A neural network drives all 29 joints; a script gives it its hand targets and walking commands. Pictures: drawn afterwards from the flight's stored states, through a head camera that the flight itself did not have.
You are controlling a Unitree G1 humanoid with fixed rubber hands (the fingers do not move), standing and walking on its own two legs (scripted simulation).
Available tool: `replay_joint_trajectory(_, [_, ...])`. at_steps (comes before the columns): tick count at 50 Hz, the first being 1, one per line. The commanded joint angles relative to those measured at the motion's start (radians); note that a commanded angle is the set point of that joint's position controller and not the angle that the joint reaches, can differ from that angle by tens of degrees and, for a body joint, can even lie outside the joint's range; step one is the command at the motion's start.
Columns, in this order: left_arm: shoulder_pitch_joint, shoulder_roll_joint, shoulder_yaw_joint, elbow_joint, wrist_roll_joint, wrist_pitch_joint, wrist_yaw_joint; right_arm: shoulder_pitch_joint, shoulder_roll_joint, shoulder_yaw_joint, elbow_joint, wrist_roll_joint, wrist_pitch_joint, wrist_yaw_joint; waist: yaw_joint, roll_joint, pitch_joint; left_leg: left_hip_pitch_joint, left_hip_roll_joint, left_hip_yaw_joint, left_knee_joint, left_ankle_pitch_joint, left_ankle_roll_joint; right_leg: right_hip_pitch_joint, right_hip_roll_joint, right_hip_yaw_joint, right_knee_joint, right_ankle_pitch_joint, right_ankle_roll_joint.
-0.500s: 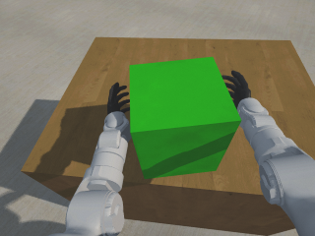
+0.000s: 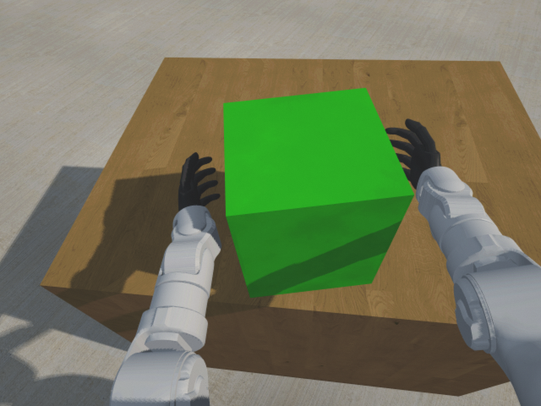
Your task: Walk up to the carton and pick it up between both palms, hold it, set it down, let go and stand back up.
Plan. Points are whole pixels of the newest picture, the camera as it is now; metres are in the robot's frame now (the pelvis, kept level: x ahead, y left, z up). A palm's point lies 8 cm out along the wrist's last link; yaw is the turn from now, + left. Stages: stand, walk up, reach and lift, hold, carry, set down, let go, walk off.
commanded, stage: set down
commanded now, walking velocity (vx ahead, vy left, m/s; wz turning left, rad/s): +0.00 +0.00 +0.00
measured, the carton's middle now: (303, 200) +0.42 +0.03 +0.04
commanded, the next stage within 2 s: none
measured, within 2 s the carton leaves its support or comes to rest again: neither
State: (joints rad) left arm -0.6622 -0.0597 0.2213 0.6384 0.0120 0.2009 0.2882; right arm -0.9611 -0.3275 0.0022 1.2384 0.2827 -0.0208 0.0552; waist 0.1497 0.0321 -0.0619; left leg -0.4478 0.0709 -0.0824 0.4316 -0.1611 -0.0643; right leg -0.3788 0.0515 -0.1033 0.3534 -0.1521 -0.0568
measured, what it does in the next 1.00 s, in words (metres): stands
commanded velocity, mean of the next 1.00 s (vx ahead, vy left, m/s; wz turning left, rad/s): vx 0.00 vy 0.00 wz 0.00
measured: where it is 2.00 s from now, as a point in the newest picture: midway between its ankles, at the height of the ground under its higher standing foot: outside the picture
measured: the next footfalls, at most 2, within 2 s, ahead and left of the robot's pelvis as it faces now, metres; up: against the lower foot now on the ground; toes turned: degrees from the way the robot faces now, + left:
none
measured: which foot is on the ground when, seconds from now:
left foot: down 0.00-1.00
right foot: down 0.00-1.00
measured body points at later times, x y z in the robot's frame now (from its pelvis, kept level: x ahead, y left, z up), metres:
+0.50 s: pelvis -0.01 +0.00 +0.00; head +0.05 +0.00 +0.45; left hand +0.34 +0.21 +0.06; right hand +0.44 -0.16 +0.04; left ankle +0.02 +0.16 -0.74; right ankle +0.01 -0.09 -0.74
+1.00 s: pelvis -0.02 +0.00 +0.00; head +0.06 +0.00 +0.44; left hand +0.29 +0.22 +0.04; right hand +0.38 -0.19 +0.01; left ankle +0.02 +0.16 -0.74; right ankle +0.01 -0.09 -0.74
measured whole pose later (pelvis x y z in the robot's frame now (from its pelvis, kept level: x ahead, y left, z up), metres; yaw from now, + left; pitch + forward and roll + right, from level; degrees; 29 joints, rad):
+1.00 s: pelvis -0.02 +0.00 +0.00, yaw +0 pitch +9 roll -2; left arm -0.16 -0.06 0.11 0.08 -0.02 0.24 0.27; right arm -0.46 -0.40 0.00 0.79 0.33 -0.10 0.18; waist 0.13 0.03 0.01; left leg -0.45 0.07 -0.08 0.43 -0.14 -0.06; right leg -0.38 0.05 -0.10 0.35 -0.13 -0.05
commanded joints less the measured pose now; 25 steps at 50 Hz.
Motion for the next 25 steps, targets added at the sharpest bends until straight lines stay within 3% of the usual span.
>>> replay_joint_trajectory(1, [-0.413, 0.144, -0.103, -0.356, -0.033, -0.05, -0.003, -0.451, -0.321, -0.019, -0.305, 0.003, -0.083, 0.027, -0.022, -0.024, -0.722, 0.142, -0.05, 0.113, 0.001, 0.457, -0.016, 0.31, 0.061, 0.085, 0.045, 0.455, 0.034])
replay_joint_trajectory(2, [-0.399, 0.151, -0.091, -0.346, -0.048, -0.04, -0.008, -0.456, -0.317, -0.01, -0.33, -0.003, -0.082, 0.031, -0.013, -0.066, -0.735, 0.127, -0.048, 0.107, -0.002, 0.423, -0.004, 0.334, 0.059, 0.09, 0.039, 0.419, 0.039])
replay_joint_trajectory(3, [-0.43, 0.126, -0.12, -0.327, -0.058, -0.041, -0.008, -0.492, -0.317, -0.025, -0.334, -0.009, -0.088, 0.03, -0.028, -0.071, -0.707, 0.094, -0.055, 0.11, 0.001, 0.401, 0.0, 0.304, 0.05, 0.092, 0.039, 0.412, 0.041])
replay_joint_trajectory(4, [-0.451, 0.147, -0.092, -0.254, -0.049, -0.039, -0.013, -0.514, -0.317, -0.031, -0.285, -0.029, -0.073, 0.036, -0.013, -0.093, -0.65, 0.07, -0.056, 0.118, -0.026, 0.311, 0.006, 0.281, 0.043, 0.093, 0.024, 0.311, 0.046])
replay_joint_trajectory(5, [-0.478, 0.163, -0.101, -0.274, -0.057, -0.057, -0.01, -0.521, -0.286, -0.015, -0.335, -0.019, -0.085, 0.033, -0.003, -0.07, -0.676, 0.06, -0.059, 0.124, -0.014, 0.307, 0.007, 0.299, 0.031, 0.101, 0.03, 0.309, 0.042])
replay_joint_trajectory(6, [-0.42, 0.131, -0.127, -0.357, -0.05, -0.055, -0.001, -0.451, -0.288, -0.035, -0.339, -0.016, -0.089, 0.04, -0.031, -0.059, -0.734, 0.132, -0.055, 0.113, -0.014, 0.353, 0.003, 0.3, 0.043, 0.088, 0.025, 0.333, 0.033])
replay_joint_trajectory(7, [-0.379, 0.119, -0.132, -0.373, -0.044, -0.038, 0.009, -0.421, -0.325, -0.049, -0.305, -0.01, -0.086, 0.045, -0.033, -0.055, -0.692, 0.146, -0.046, 0.1, -0.02, 0.351, -0.002, 0.279, 0.056, 0.079, 0.029, 0.335, 0.029])
replay_joint_trajectory(8, [-0.365, 0.134, -0.133, -0.401, -0.065, -0.035, 0.005, -0.409, -0.326, -0.03, -0.353, -0.005, -0.082, 0.046, -0.034, -0.067, -0.693, 0.14, -0.048, 0.103, -0.015, 0.369, -0.001, 0.284, 0.056, 0.083, 0.029, 0.365, 0.036])
replay_joint_trajectory(9, [-0.325, 0.123, -0.134, -0.404, -0.061, -0.02, -0.001, -0.378, -0.322, -0.037, -0.347, -0.013, -0.077, 0.046, -0.042, -0.083, -0.675, 0.129, -0.052, 0.093, -0.017, 0.379, 0.008, 0.311, 0.054, 0.086, 0.031, 0.388, 0.04])
replay_joint_trajectory(10, [-0.354, 0.15, -0.096, -0.317, -0.047, -0.017, -0.007, -0.395, -0.325, -0.03, -0.286, -0.026, -0.069, 0.045, -0.029, -0.089, -0.584, 0.08, -0.062, 0.112, -0.035, 0.298, 0.009, 0.31, 0.042, 0.093, 0.019, 0.301, 0.043])
replay_joint_trajectory(11, [-0.314, 0.132, -0.126, -0.419, -0.049, -0.022, -0.006, -0.345, -0.321, -0.023, -0.372, -0.01, -0.084, 0.047, -0.053, -0.07, -0.661, 0.115, -0.059, 0.102, -0.028, 0.345, 0.009, 0.33, 0.049, 0.093, 0.022, 0.345, 0.047])
replay_joint_trajectory(12, [-0.284, 0.127, -0.128, -0.398, -0.056, -0.009, -0.007, -0.34, -0.341, -0.036, -0.337, -0.01, -0.081, 0.053, -0.053, -0.091, -0.588, 0.121, -0.058, 0.099, -0.034, 0.331, 0.013, 0.31, 0.051, 0.082, 0.023, 0.331, 0.052])
replay_joint_trajectory(13, [-0.322, 0.134, -0.117, -0.394, -0.055, -0.011, -0.013, -0.383, -0.324, -0.017, -0.388, -0.012, -0.082, 0.052, -0.027, -0.098, -0.612, 0.097, -0.062, 0.107, -0.037, 0.31, 0.016, 0.326, 0.033, 0.102, 0.019, 0.316, 0.057])
replay_joint_trajectory(15, [-0.273, 0.131, -0.142, -0.444, -0.074, -0.014, -0.016, -0.317, -0.34, -0.043, -0.396, -0.013, -0.085, 0.062, -0.058, -0.094, -0.657, 0.119, -0.066, 0.097, -0.037, 0.343, 0.02, 0.339, 0.037, 0.092, 0.027, 0.374, 0.053])
replay_joint_trajectory(16, [-0.268, 0.143, -0.13, -0.438, -0.057, -0.015, -0.018, -0.315, -0.32, -0.016, -0.421, -0.008, -0.094, 0.056, -0.048, -0.096, -0.625, 0.113, -0.073, 0.105, -0.036, 0.331, 0.023, 0.348, 0.038, 0.095, 0.025, 0.357, 0.054])
replay_joint_trajectory(18, [-0.306, 0.152, -0.143, -0.448, -0.08, -0.024, -0.013, -0.358, -0.361, -0.062, -0.445, -0.017, -0.103, 0.074, -0.055, -0.095, -0.619, 0.115, -0.067, 0.095, -0.044, 0.297, 0.021, 0.283, 0.035, 0.077, 0.029, 0.307, 0.054])
replay_joint_trajectory(19, [-0.213, 0.137, -0.165, -0.552, -0.087, -0.017, -0.017, -0.261, -0.353, -0.036, -0.512, 0.005, -0.108, 0.074, -0.069, -0.106, -0.702, 0.167, -0.067, 0.087, -0.033, 0.372, 0.023, 0.35, 0.043, 0.074, 0.037, 0.397, 0.052])
replay_joint_trajectory(20, [-0.149, 0.139, -0.163, -0.536, -0.085, -0.015, -0.023, -0.223, -0.352, -0.05, -0.532, -0.003, -0.116, 0.074, -0.079, -0.109, -0.653, 0.141, -0.078, 0.079, -0.035, 0.377, 0.026, 0.349, 0.032, 0.084, 0.036, 0.433, 0.061])
replay_joint_trajectory(21, [-0.219, 0.146, -0.147, -0.516, -0.079, -0.014, -0.018, -0.291, -0.371, -0.059, -0.505, 0.003, -0.114, 0.081, -0.064, -0.095, -0.633, 0.134, -0.073, 0.088, -0.047, 0.331, 0.023, 0.303, 0.031, 0.081, 0.032, 0.366, 0.059])
replay_joint_trajectory(23, [-0.112, 0.123, -0.182, -0.518, -0.085, 0.001, -0.032, -0.173, -0.38, -0.042, -0.527, 0.008, -0.114, 0.087, -0.099, -0.123, -0.575, 0.15, -0.076, 0.079, -0.049, 0.346, 0.033, 0.32, 0.031, 0.078, 0.036, 0.407, 0.068])
replay_joint_trajectory(24, [-0.222, 0.169, -0.15, -0.575, -0.088, -0.022, -0.02, -0.263, -0.384, -0.056, -0.583, 0.01, -0.121, 0.089, -0.073, -0.109, -0.636, 0.126, -0.081, 0.097, -0.054, 0.297, 0.029, 0.309, 0.024, 0.079, 0.029, 0.337, 0.065])
replay_joint_trajectory(25, [-0.222, 0.15, -0.168, -0.563, -0.079, -0.016, -0.013, -0.254, -0.377, -0.084, -0.525, -0.004, -0.117, 0.099, -0.092, -0.092, -0.612, 0.132, -0.075, 0.086, -0.061, 0.258, 0.028, 0.285, 0.025, 0.073, 0.02, 0.26, 0.054])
